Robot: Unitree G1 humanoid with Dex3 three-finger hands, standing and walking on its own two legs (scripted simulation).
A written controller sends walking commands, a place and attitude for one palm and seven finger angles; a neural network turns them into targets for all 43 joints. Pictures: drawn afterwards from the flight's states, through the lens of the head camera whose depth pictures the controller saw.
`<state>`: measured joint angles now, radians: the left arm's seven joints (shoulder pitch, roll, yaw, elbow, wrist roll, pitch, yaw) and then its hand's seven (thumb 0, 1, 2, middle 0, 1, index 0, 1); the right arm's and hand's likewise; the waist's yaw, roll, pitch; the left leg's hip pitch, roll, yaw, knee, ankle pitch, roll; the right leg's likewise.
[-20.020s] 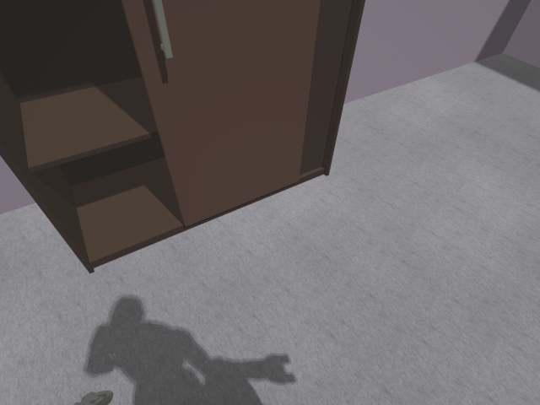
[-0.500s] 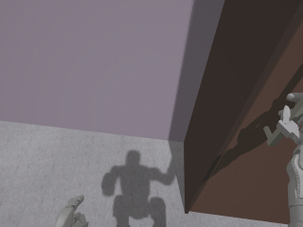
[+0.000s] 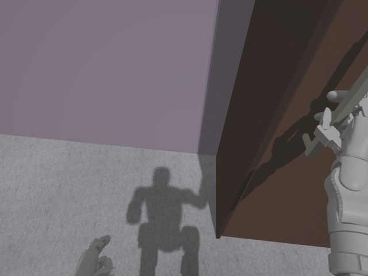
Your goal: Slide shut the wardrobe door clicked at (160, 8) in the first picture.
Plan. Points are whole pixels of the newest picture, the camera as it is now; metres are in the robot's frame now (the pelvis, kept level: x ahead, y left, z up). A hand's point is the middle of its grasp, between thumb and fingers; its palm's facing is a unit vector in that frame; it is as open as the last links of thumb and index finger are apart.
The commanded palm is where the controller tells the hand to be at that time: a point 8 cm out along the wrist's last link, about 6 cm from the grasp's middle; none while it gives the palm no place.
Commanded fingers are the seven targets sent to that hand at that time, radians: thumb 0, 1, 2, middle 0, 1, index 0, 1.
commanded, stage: stop walking and hold the door there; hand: right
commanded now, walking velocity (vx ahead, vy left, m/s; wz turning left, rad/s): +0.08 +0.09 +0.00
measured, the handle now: (345, 95) +0.40 -0.28 +0.22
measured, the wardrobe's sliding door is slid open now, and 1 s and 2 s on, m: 0.00 0.00 0.00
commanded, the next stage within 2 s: loosen the grip on the handle in 0.84 s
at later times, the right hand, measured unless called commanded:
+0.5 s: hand (320, 128) +0.36 -0.25 +0.17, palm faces +0.48 +0.85 -0.20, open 5.9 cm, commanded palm +0.32 -0.27 +0.16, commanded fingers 0.00 -0.90 -0.90 0.45 1.40 0.45 1.40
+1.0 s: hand (325, 124) +0.37 -0.26 +0.17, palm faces +0.46 +0.84 -0.28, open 6.1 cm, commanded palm +0.31 -0.28 +0.18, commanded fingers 0.00 -0.42 -0.67 0.45 1.40 0.45 1.40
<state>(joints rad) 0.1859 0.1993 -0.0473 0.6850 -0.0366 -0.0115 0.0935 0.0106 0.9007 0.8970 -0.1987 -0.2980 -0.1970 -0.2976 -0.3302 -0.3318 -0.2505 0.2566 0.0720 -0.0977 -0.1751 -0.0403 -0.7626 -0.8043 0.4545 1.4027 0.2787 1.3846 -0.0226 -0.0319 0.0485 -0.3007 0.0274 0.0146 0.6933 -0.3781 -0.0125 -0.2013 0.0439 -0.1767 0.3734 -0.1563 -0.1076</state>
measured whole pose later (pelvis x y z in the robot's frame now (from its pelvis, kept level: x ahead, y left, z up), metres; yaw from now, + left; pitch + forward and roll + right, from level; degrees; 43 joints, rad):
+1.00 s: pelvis +0.02 +0.04 +0.00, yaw -1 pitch +1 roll +0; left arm 0.24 0.24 0.01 0.70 -0.02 -0.05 0.08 0.01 0.90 0.90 -0.20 -0.30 -0.20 -0.30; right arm -0.39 -0.45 -0.37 0.44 -0.02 -0.11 -0.03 -0.11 -0.62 -0.80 0.46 1.40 0.35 1.39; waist -0.03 -0.01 -0.03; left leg -0.20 -0.05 0.03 0.42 -0.23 0.06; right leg -0.26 -0.01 -0.15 0.42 -0.18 -0.05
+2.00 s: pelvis +0.02 +0.03 -0.01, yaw -4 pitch +4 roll +1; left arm 0.24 0.25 -0.03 0.67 -0.02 -0.07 0.12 0.01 0.90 0.90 -0.20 -0.30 -0.20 -0.30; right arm -0.39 -0.48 -0.40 0.41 0.03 -0.09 -0.02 -0.01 0.56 -0.20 0.28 1.17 0.26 1.15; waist -0.02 -0.01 -0.04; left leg -0.31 -0.03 0.09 0.55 -0.31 0.04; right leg -0.40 0.01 -0.08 0.58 -0.25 -0.07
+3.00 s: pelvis +0.01 +0.03 -0.01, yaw -5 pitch +1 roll +1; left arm 0.19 0.23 -0.07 0.64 -0.03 -0.14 0.13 0.01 0.90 0.90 -0.20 -0.30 -0.20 -0.30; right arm -0.01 -0.45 -0.46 0.02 0.15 -0.04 0.06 -0.01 0.56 -0.20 0.25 1.15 0.26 1.15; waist -0.08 -0.03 -0.06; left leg -0.28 -0.02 0.11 0.56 -0.31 0.04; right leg -0.37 0.02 -0.07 0.59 -0.25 -0.07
